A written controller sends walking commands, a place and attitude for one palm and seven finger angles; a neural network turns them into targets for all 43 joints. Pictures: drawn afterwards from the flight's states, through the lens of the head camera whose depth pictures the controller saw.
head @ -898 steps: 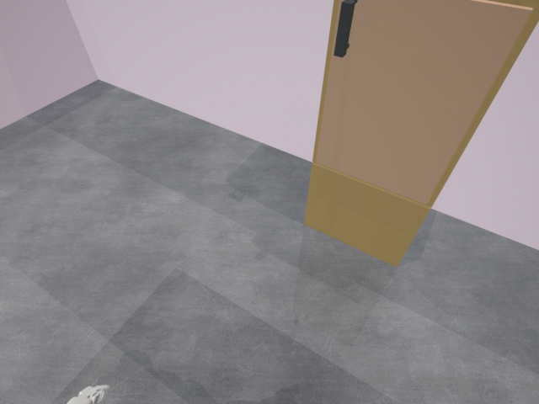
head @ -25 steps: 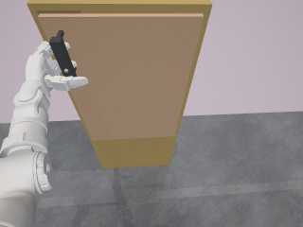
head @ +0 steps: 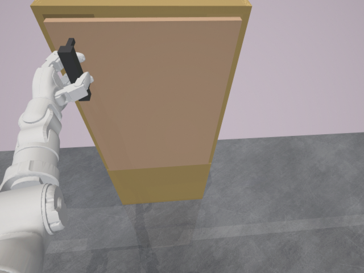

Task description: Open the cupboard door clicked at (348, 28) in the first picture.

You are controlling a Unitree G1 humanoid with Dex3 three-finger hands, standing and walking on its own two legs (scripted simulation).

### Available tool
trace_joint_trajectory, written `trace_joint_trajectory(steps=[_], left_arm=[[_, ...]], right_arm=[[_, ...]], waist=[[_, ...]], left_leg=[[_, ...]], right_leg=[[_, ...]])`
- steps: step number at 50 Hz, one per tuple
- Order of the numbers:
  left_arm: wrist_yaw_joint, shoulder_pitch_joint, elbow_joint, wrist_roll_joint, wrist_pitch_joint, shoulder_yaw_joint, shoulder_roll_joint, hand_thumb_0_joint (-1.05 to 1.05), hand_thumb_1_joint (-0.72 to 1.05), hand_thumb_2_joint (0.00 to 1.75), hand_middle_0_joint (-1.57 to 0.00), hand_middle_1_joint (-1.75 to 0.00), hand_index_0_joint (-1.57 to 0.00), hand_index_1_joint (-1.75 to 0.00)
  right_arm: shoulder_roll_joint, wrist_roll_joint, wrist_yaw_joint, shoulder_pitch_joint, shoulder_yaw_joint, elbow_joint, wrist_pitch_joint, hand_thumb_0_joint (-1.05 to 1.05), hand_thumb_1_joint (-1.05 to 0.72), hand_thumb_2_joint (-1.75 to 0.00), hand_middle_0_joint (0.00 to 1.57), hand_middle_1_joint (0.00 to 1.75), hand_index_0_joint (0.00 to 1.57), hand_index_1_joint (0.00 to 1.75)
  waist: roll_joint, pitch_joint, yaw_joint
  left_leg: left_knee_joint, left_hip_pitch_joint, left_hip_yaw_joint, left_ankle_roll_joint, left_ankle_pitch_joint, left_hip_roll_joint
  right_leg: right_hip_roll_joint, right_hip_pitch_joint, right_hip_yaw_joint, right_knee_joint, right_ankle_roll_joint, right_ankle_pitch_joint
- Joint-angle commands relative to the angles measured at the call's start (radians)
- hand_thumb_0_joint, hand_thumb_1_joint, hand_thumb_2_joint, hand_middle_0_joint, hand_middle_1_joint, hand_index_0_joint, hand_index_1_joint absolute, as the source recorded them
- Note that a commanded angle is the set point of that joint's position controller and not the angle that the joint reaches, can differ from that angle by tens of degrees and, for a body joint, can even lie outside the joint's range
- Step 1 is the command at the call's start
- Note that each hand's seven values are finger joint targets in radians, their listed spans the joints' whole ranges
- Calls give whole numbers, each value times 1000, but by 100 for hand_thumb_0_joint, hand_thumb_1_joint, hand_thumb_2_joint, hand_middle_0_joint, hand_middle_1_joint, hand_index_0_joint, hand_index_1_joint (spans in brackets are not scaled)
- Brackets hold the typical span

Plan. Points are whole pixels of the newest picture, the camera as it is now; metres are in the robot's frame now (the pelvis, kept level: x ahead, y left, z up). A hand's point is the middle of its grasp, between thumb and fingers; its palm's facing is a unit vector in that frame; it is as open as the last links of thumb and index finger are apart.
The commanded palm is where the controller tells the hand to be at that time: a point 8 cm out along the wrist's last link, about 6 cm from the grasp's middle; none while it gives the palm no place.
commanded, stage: pull the door open along its arc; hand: left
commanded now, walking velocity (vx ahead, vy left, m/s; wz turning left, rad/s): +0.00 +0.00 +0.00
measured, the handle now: (78, 70) +0.53 +0.22 +0.17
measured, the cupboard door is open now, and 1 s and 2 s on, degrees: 0 34 41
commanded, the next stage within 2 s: open thumb and fingers to let go in 1.16 s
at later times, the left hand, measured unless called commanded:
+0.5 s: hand (84, 110) +0.40 +0.18 +0.17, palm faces +0.01 -1.00 +0.02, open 6.7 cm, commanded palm +0.34 +0.24 +0.17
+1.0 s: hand (124, 156) +0.29 +0.09 +0.17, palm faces +0.43 -0.90 +0.05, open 6.7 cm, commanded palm +0.22 +0.12 +0.17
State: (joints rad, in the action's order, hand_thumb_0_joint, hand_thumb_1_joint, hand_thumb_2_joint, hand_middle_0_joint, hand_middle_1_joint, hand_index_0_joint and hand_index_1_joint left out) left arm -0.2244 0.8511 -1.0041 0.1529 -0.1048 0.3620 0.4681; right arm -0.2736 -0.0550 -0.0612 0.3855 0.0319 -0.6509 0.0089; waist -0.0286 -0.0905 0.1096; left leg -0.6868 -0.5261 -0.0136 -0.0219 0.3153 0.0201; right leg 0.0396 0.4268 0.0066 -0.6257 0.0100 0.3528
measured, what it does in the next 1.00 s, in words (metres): stands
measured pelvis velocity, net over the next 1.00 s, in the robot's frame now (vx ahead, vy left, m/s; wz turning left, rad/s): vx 0.01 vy -0.04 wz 0.04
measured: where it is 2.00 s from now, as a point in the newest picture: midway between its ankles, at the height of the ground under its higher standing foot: outside the picture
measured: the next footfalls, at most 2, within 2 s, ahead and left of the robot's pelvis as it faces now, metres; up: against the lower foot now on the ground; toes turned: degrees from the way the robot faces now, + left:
none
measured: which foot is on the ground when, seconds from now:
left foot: down 0.00-1.00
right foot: down 0.00-1.00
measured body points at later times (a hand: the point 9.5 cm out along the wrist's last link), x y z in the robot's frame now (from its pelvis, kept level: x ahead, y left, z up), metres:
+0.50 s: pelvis +0.01 -0.01 +0.01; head +0.00 -0.02 +0.46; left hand +0.39 +0.23 +0.17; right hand +0.11 -0.26 -0.10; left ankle +0.01 +0.10 -0.72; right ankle -0.03 -0.12 -0.72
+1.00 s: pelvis +0.01 -0.04 +0.01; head -0.04 -0.07 +0.46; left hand +0.26 +0.14 +0.17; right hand +0.23 -0.23 -0.06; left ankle +0.01 +0.10 -0.72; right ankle -0.03 -0.12 -0.72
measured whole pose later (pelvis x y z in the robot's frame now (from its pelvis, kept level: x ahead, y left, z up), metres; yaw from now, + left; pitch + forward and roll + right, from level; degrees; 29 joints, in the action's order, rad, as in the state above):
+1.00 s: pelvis +0.01 -0.04 +0.01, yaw +3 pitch -3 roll +0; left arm 0.44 -0.05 0.31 0.07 0.38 -0.06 -0.05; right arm -0.19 0.01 -0.01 0.11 0.05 -0.60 -0.08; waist -0.06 -0.08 -0.03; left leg -0.53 -0.20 0.03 0.03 0.27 0.02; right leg 0.05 0.11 0.05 -0.51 0.06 0.35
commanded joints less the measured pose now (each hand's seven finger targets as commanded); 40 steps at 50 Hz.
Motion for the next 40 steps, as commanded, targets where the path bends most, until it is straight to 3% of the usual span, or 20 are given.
trace_joint_trajectory(steps=[1, 3, 4, 8, 10, 15, 19, 22, 24, 25, 26, 28, 29, 33, 37, 39, 40], left_arm=[[8, 491, 193, 2, -67, 20, 277, 0, 90, 90, -40, -135, -40, -135], [13, 506, 187, -2, -75, 48, 313, 0, 90, 90, -40, -135, -40, -135], [10, 517, 210, 4, -74, -19, 224, 0, 90, 90, -40, -135, -40, -135], [11, 412, 244, 16, -76, 18, 242, 0, 90, 90, -40, -135, -40, -135], [8, 359, 270, 29, -64, 11, 216, 0, 90, 90, -40, -135, -40, -135], [8, 192, 461, 50, -34, 14, 194, 0, 90, 90, -40, -135, -40, -135], [9, -31, 627, 77, 12, 23, 161, 0, 90, 90, -40, -135, -40, -135], [14, -173, 728, 104, 57, 48, 155, 0, 90, 90, -40, -135, -40, -135], [21, -253, 832, 114, 90, 47, 125, 0, 90, 90, -40, -135, -40, -135], [130, -254, 920, 142, 121, 149, 115, 0, 90, 90, -40, -135, -40, -135], [183, -312, 958, 127, 154, 82, 31, 0, 90, 90, -40, -135, -40, -135], [286, -394, 1044, 112, 197, 88, -18, 0, 90, 90, -40, -135, -40, -135], [327, -441, 1096, 102, 217, 61, -66, 0, 90, 90, -40, -135, -40, -135], [480, -500, 1268, 26, 290, -29, -157, 0, 90, 90, -40, -135, -40, -135], [598, -539, 1364, -50, 367, -120, -229, 0, 90, 90, -40, -135, -40, -135], [637, -563, 1419, -75, 396, -200, -300, 0, 90, 90, -40, -135, -40, -135], [649, -585, 1436, -79, 407, -222, -328, 0, 90, 90, -40, -135, -40, -135]], right_arm=[[-162, 4, -13, 47, -59, 95, 33, 0, -90, -90, 20, 30, 20, 30], [-167, 5, -16, 53, -62, 92, 36, 0, -90, -90, 20, 30, 20, 30], [-157, 4, -12, 46, -61, 98, 40, 0, -90, -90, 20, 30, 20, 30], [-162, 4, -8, 43, -65, 107, 45, 0, -90, -90, 20, 30, 20, 30], [-158, 2, -7, 31, -66, 119, 47, 0, -90, -90, 20, 30, 20, 30], [-148, -9, -3, -18, -68, 161, 46, 0, -90, -90, 20, 30, 20, 30], [-134, -17, 0, -77, -64, 200, 50, 0, -90, -90, 20, 30, 20, 30], [-129, -20, -3, -121, -61, 223, 53, 0, -90, -90, 20, 30, 20, 30], [-116, -23, -2, -161, -56, 241, 57, 0, -90, -90, 20, 30, 20, 30], [-81, -24, 3, -203, -51, 251, 65, 0, -90, -90, 20, 30, 20, 30], [-79, -17, 9, -228, -46, 246, 68, 0, -90, -90, 20, 30, 20, 30], [-67, -13, 19, -262, -44, 236, 73, 0, -90, -90, 20, 30, 20, 30], [-63, -9, 24, -277, -42, 238, 72, 0, -90, -90, 20, 30, 20, 30], [-46, 14, 31, -327, -37, 227, 47, 0, -90, -90, 20, 30, 20, 30], [-33, 38, 32, -369, -27, 218, 9, 0, -90, -90, 20, 30, 20, 30], [-22, 46, 34, -391, -21, 220, -8, 0, -90, -90, 20, 30, 20, 30], [-17, 51, 35, -396, -19, 220, -13, 0, -90, -90, 20, 30, 20, 30]], waist=[[-42, -284, -4], [-22, -299, -4], [-57, -307, 5], [-54, -359, -30], [-25, -362, -37], [-35, -361, -79], [-12, -315, -118], [60, -262, -133], [46, -251, -148], [28, -258, -212], [-16, -235, -195], [2, -198, -201], [18, -192, -200], [43, -194, -182], [71, -158, -165], [40, -153, -158], [54, -155, -161]], left_leg=[[54, 273, 41, -20, -282, -3], [51, 272, 41, -24, -271, -3], [51, 294, 41, -21, -278, -6], [50, 324, 45, -17, -312, -2], [53, 318, 38, -21, -315, -4], [68, 338, 27, -22, -363, -4], [90, 330, 13, -27, -398, -6], [109, 303, -1, -33, -354, -11], [123, 310, -7, -30, -359, -15], [125, 298, -6, -18, -364, -18], [139, 313, -11, -10, -358, -15], [150, 315, -8, -2, -356, -9], [155, 318, -11, 0, -354, -8], [158, 357, -12, 2, -369, -4], [162, 379, -6, 0, -348, -8], [165, 398, -8, 3, -352, -12], [164, 406, -7, 3, -358, -14]], right_leg=[[4, 5, 11, 76, 5, -323], [4, 2, 7, 76, 3, -317], [5, 13, 11, 75, 5, -317], [8, -11, 15, 66, 11, -331], [9, -40, 14, 70, 9, -352], [10, -99, 17, 71, 12, -405], [7, -160, 17, 79, 12, -460], [2, -205, 17, 98, 5, -475], [-2, -225, 17, 98, 4, -503], [0, -233, 25, 104, 6, -467], [-3, -226, 28, 107, 7, -451], [-3, -218, 35, 118, 6, -424], [-5, -223, 36, 121, 5, -423], [-17, -248, 27, 134, 1, -437], [-31, -267, 14, 168, -2, -431], [-42, -274, 9, 172, -1, -454], [-46, -284, 10, 175, -3, -479]])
